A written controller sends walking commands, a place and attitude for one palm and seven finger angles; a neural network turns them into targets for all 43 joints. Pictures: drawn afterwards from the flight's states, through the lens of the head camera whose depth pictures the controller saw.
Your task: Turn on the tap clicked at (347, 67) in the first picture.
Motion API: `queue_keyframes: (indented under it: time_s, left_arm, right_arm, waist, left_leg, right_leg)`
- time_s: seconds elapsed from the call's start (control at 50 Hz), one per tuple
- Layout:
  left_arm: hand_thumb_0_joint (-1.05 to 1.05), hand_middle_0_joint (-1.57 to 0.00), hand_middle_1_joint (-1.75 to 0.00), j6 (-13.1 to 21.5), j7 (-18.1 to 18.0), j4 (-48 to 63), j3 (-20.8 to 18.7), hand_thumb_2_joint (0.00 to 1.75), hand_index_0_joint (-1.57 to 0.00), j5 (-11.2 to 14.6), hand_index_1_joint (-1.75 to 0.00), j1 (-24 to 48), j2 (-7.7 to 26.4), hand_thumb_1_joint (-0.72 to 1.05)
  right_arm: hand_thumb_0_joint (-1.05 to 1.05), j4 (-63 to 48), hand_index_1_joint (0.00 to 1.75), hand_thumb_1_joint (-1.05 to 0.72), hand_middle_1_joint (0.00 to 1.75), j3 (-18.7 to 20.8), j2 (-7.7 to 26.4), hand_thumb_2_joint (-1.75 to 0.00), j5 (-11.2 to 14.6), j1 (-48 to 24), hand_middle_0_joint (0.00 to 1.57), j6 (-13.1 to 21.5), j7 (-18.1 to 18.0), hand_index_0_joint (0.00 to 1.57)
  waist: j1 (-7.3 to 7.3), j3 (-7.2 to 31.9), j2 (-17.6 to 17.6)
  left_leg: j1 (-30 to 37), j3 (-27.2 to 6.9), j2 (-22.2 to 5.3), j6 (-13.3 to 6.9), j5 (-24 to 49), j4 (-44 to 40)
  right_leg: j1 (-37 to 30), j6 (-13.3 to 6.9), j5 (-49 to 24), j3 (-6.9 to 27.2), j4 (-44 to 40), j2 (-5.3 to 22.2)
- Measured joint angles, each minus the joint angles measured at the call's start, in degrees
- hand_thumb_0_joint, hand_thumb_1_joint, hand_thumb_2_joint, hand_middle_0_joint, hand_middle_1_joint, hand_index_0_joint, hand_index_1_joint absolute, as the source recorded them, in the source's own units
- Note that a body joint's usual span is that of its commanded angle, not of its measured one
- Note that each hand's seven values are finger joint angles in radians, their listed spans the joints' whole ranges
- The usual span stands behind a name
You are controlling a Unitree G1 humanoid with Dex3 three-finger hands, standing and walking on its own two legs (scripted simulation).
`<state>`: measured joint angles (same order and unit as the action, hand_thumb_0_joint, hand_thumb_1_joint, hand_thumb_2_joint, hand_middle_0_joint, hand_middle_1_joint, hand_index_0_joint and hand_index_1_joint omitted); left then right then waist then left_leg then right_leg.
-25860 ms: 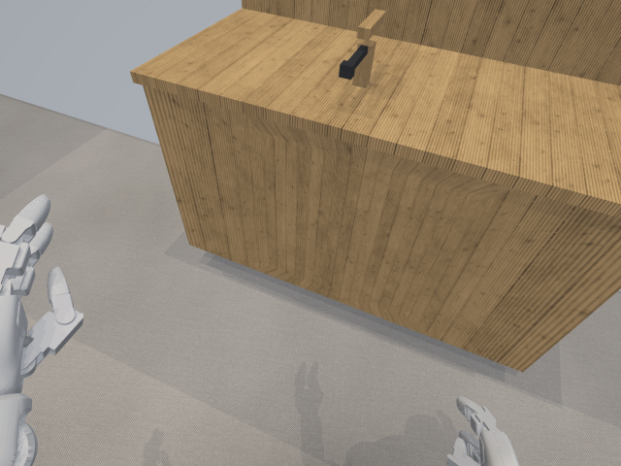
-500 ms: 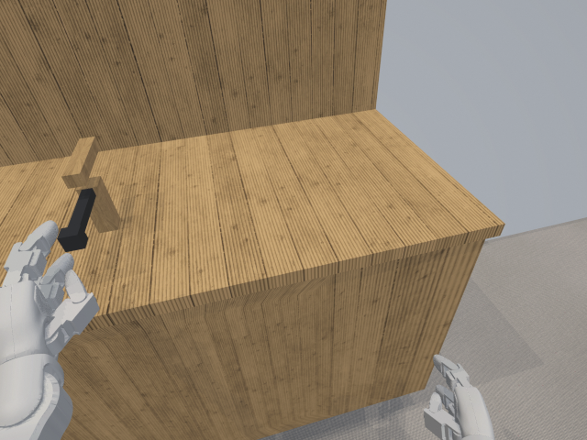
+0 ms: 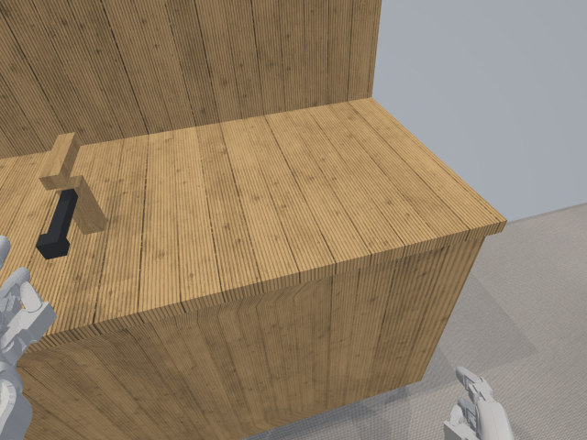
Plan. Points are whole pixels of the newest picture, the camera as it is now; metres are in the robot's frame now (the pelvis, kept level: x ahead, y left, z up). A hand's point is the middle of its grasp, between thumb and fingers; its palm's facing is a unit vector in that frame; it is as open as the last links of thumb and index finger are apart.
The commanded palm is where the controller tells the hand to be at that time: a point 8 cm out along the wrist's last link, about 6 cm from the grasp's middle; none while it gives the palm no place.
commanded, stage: reach beside the lever's end, fingers flat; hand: left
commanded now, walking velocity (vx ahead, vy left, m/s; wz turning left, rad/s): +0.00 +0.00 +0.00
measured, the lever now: (53, 245) +0.31 +0.39 +0.13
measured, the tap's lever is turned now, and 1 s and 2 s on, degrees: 0 0 0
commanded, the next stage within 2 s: push the lever round in 1.76 s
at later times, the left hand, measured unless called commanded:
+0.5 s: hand (34, 291) +0.22 +0.35 +0.14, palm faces +0.63 -0.77 -0.11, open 7.6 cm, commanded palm +0.18 +0.38 +0.14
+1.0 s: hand (29, 276) +0.26 +0.40 +0.12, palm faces +0.63 -0.77 -0.12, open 7.8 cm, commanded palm +0.21 +0.43 +0.13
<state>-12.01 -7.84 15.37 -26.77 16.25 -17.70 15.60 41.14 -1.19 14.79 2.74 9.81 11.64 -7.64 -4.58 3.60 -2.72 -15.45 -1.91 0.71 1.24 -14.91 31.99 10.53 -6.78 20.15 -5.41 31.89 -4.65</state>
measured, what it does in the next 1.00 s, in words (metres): stands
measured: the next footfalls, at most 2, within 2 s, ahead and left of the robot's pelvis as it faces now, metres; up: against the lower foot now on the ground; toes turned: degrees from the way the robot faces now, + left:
none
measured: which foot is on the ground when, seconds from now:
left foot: down 0.00-1.00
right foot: down 0.00-1.00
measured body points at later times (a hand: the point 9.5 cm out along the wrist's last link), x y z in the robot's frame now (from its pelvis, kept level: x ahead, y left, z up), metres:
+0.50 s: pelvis -0.01 +0.02 +0.00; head -0.03 +0.00 +0.45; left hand +0.19 +0.39 +0.15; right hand +0.18 -0.21 -0.08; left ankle +0.03 +0.14 -0.73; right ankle -0.03 -0.03 -0.73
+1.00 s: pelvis -0.01 +0.04 +0.00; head -0.01 +0.03 +0.45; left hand +0.22 +0.44 +0.13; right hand +0.15 -0.21 -0.09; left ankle +0.03 +0.14 -0.73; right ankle -0.03 -0.03 -0.73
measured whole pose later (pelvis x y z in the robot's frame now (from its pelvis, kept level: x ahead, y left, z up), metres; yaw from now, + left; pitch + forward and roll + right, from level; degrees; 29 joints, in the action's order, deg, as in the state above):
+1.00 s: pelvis -0.01 +0.04 +0.00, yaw +0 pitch +2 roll +0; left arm -3.7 -2.9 -15.4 -32.4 13.1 2.0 23.7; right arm 40.5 -1.8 14.9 2.4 12.7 10.3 -6.6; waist -1.8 3.0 -2.2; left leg -22.0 -1.0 1.8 -1.5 -14.7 34.6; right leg 16.4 -4.3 19.0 -4.8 33.0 -3.4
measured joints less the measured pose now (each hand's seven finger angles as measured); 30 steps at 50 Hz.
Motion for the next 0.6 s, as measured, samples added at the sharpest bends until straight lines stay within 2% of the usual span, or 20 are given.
queue_keyframes:
  time_s: [0.16, 0.3, 0.38, 0.5, 0.6]
  left_arm:
    - [0.02, -0.20, -0.27, 2.58, 1.10, -3.66, 0.33, 0.90, -0.19, -0.70, -0.27, 4.86, 1.06, 0.90]
    - [0.01, -0.19, -0.25, 1.15, 1.56, -8.71, 0.51, 0.90, -0.18, -0.25, -0.25, 8.56, 2.19, 0.90]
    - [0.01, -0.19, -0.24, 1.00, 0.82, -10.63, 0.06, 0.90, -0.18, -0.95, -0.24, 9.25, 2.45, 0.90]
    - [0.02, -0.18, -0.23, 3.79, 0.22, -12.25, -0.84, 0.90, -0.17, -2.01, -0.23, 10.31, 2.51, 0.90]
    - [0.01, -0.18, -0.22, 4.73, 1.79, -17.00, -1.69, 0.90, -0.17, -1.72, -0.22, 13.90, 4.01, 0.90]
  right_arm:
    - [0.01, 0.46, 0.30, -0.90, 0.30, -0.63, -0.65, -0.90, -0.11, -0.79, 0.20, 1.04, -0.68, 0.20]
    - [0.01, 0.14, 0.30, -0.90, 0.30, -1.34, -1.45, -0.90, 0.11, -1.10, 0.20, 0.59, -0.62, 0.20]
    - [0.01, -0.25, 0.30, -0.90, 0.30, -1.35, -1.49, -0.90, 0.00, -0.66, 0.20, 0.05, -0.16, 0.20]
    - [0.01, -0.19, 0.30, -0.90, 0.30, -1.00, -0.75, -0.90, -0.32, -0.11, 0.20, -0.04, 0.17, 0.20]
    - [0.01, 0.60, 0.30, -0.90, 0.30, -1.09, -0.42, -0.90, -0.04, -0.20, 0.20, -0.33, -0.38, 0.20]
  waist:
    - [0.03, -1.16, -0.14]
    - [0.71, -0.79, -0.49]
    - [0.87, -0.54, -0.12]
    - [0.83, -1.01, 0.11]
    - [0.94, -1.47, 0.39]
  left_leg:
    - [-1.04, -0.19, 0.46, -0.55, 0.58, 0.38]
    - [-1.68, 0.29, 0.60, -1.02, 1.22, -0.12]
    - [-1.93, 0.62, 0.64, -1.25, 1.32, -0.18]
    - [-2.41, 0.67, 0.82, -1.65, 1.16, 0.51]
    - [-3.25, 0.26, 1.04, -1.89, 1.32, 0.96]
  right_leg:
    - [0.93, 0.40, -0.44, -0.30, 0.39, 0.48]
    - [1.73, 0.87, -1.19, 0.14, 0.00, 0.68]
    - [2.09, 1.07, -1.37, 0.46, 0.01, 0.77]
    - [2.40, 1.36, -1.34, 0.44, 0.43, 0.95]
    - [2.96, 1.61, -1.44, -0.01, 0.59, 1.15]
